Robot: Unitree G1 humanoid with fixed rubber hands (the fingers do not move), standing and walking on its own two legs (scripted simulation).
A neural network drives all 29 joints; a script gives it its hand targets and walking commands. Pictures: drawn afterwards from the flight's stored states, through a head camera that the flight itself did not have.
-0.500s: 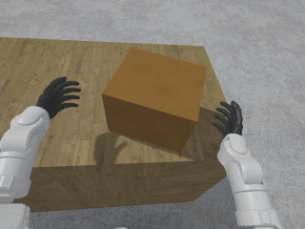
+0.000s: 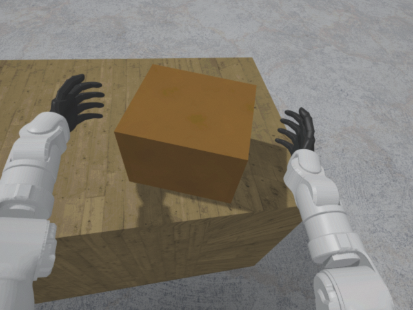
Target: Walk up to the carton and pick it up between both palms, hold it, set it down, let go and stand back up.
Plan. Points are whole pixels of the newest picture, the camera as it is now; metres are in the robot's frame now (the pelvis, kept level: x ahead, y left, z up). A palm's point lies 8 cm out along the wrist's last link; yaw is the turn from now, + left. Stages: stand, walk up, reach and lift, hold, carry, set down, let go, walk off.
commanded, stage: reach and lift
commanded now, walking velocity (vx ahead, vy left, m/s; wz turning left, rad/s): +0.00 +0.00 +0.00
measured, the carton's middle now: (191, 134) +0.49 +0.00 +0.01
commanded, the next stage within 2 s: none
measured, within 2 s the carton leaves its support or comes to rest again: neither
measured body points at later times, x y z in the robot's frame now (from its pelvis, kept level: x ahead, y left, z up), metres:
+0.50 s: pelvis +0.00 -0.01 +0.00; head +0.06 +0.05 +0.44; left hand +0.52 +0.20 +0.15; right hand +0.42 -0.23 +0.13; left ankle +0.02 +0.07 -0.74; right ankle -0.01 -0.16 -0.74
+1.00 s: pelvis +0.01 -0.02 -0.01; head +0.09 +0.05 +0.43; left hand +0.54 +0.18 +0.11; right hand +0.44 -0.23 +0.11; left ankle +0.02 +0.07 -0.74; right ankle -0.01 -0.16 -0.74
